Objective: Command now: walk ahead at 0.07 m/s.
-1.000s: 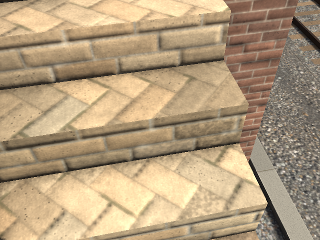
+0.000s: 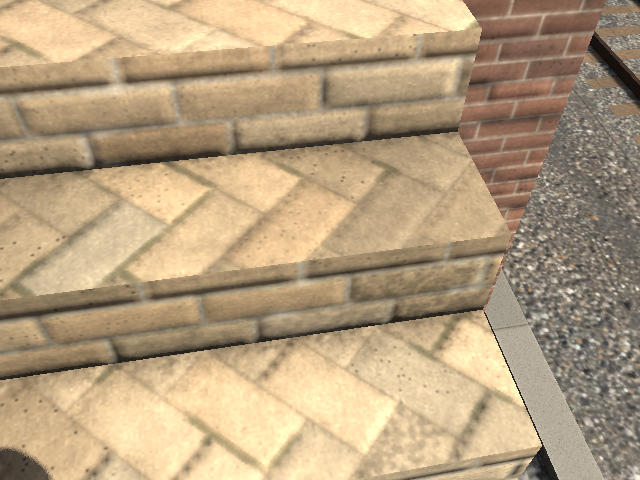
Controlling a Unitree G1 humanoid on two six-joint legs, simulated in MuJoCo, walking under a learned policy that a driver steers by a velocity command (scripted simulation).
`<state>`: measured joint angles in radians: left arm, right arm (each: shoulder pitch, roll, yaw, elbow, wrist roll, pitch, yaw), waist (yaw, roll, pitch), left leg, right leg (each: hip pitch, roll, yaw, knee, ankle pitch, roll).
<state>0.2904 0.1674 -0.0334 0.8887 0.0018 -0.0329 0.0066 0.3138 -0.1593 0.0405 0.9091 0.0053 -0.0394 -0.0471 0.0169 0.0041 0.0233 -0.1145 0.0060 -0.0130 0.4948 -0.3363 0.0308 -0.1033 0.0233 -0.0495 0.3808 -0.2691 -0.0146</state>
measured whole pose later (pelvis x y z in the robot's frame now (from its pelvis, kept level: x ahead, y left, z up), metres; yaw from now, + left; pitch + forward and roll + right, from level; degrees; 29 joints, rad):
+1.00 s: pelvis +0.04 -0.04 -0.01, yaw +0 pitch +1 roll +0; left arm 0.45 0.17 0.00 0.98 0.07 -0.09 -0.03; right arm 0.02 -0.15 0.00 0.67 0.02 -0.09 -0.01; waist 0.01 0.03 -0.06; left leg -1.09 -0.13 -0.10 2.41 -0.27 0.17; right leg -0.18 0.02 -0.12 0.48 -0.33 -0.06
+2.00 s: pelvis +0.56 +0.01 +0.41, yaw +4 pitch -2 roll +2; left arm 0.40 0.22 0.04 0.83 0.03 -0.07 -0.03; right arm -0.05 -0.12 0.00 0.53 0.04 0.01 -0.06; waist 0.06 -0.04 0.03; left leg -1.14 -0.10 0.02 1.82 -0.41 0.08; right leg 0.06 -0.13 -0.19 0.23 -0.15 -0.02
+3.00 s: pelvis +1.00 +0.25 +0.89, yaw +49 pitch +2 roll +3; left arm -0.03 0.23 0.00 0.32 0.02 -0.06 0.05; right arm 0.40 -0.33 -0.07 0.91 0.02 -0.09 -0.02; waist 0.07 -0.02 0.14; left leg -0.44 -0.18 -0.11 1.40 -0.43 -0.04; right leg -0.64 0.11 -0.04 1.11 -0.50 -0.16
